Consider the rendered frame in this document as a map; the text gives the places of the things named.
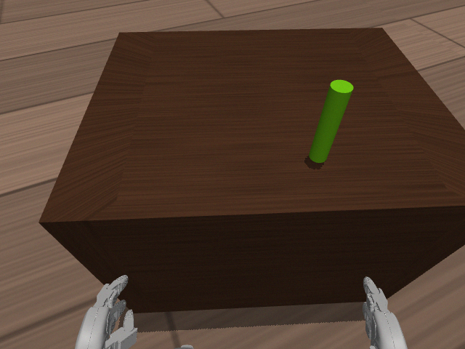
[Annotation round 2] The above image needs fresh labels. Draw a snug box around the right robot hand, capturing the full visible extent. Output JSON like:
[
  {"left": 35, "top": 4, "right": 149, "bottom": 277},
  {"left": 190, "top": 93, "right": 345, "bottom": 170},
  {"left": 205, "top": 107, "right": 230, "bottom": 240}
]
[{"left": 363, "top": 276, "right": 408, "bottom": 349}]

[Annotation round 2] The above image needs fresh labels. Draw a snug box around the can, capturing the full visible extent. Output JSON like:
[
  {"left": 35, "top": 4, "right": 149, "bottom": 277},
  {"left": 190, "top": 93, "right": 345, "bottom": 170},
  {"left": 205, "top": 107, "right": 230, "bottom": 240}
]
[{"left": 309, "top": 80, "right": 353, "bottom": 163}]

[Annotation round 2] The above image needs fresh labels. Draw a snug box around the left robot hand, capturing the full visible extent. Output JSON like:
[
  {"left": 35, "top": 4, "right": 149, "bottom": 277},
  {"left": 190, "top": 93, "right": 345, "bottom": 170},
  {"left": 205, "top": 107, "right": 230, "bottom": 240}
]
[{"left": 75, "top": 275, "right": 137, "bottom": 349}]

